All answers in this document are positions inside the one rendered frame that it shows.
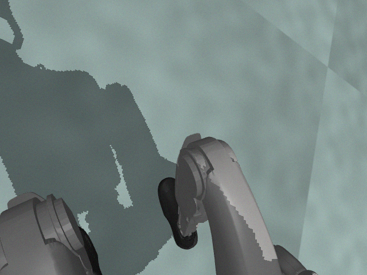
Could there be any right robot hand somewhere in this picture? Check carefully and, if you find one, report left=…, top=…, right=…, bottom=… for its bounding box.
left=274, top=245, right=307, bottom=275

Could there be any left robot foot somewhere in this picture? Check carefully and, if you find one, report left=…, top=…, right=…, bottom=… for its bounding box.
left=79, top=227, right=102, bottom=275

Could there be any right robot foot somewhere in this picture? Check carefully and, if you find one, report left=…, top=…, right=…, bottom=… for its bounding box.
left=158, top=177, right=198, bottom=250

